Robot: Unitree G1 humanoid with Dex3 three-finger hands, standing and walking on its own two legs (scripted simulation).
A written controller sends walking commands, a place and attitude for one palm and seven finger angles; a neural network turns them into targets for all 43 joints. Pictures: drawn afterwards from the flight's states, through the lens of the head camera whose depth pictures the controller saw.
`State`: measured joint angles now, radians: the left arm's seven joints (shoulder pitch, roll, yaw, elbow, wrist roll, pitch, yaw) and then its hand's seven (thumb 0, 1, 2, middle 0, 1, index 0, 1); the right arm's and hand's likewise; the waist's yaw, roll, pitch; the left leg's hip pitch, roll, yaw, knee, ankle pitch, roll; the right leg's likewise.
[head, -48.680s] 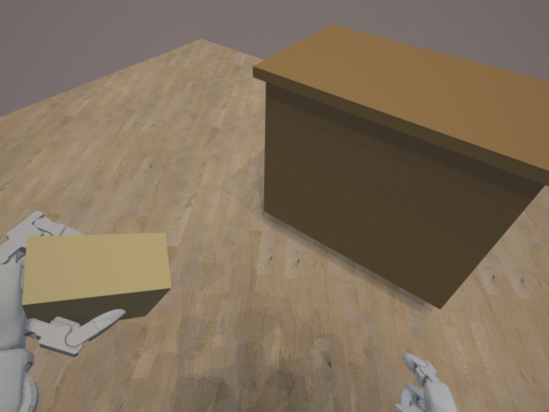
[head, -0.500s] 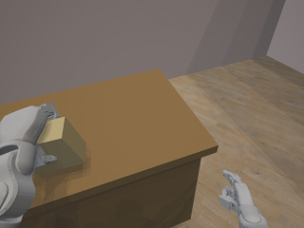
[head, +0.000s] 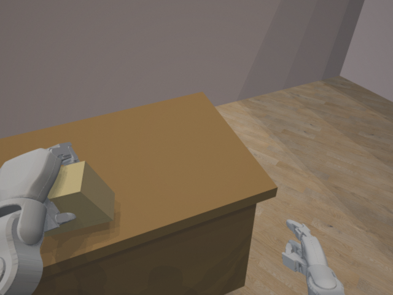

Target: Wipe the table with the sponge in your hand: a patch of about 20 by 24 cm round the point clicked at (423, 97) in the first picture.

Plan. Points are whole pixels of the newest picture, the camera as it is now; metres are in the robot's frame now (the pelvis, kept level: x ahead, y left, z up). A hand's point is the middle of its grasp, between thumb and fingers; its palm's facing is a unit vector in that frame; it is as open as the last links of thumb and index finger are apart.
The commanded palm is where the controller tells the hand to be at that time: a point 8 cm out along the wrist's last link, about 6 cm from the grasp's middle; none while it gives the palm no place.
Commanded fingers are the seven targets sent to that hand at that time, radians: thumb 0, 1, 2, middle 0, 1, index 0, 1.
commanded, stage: bring the sponge back beside the body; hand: left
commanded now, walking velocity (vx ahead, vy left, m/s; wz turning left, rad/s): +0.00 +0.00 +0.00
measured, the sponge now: (70, 206) +0.21 +0.29 +0.12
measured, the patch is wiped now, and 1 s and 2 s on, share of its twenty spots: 0.90 0.90 0.90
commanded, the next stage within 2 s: step back with the hand held close in 0.50 s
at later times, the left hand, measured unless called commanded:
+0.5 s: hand (60, 192) +0.19 +0.27 +0.18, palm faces +0.26 -0.15 -0.95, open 10.0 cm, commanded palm +0.15 +0.27 +0.25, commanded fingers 0.00 0.10 1.30 -1.20 -1.60 -1.20 -1.60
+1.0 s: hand (49, 181) +0.18 +0.26 +0.23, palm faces +0.45 -0.76 -0.47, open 10.1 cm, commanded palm +0.12 +0.30 +0.24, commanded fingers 0.00 0.10 1.30 -1.20 -1.60 -1.20 -1.60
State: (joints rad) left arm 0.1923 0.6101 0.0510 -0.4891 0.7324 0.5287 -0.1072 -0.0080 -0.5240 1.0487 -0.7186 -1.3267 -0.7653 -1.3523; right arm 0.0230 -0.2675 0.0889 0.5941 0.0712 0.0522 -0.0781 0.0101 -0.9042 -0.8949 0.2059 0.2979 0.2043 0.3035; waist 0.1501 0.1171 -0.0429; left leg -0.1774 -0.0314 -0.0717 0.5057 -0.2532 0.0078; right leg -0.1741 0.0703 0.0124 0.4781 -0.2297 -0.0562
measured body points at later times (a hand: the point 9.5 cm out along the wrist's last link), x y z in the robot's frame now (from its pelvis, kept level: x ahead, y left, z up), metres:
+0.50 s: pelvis +0.00 -0.01 +0.00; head -0.05 -0.05 +0.44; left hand +0.18 +0.28 +0.23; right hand +0.26 -0.19 -0.05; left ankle +0.02 +0.12 -0.74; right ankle +0.02 -0.09 -0.74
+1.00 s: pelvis -0.02 +0.01 -0.01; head +0.00 +0.02 +0.44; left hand +0.15 +0.29 +0.25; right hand +0.13 -0.24 -0.10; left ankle +0.01 +0.12 -0.74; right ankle +0.02 -0.09 -0.74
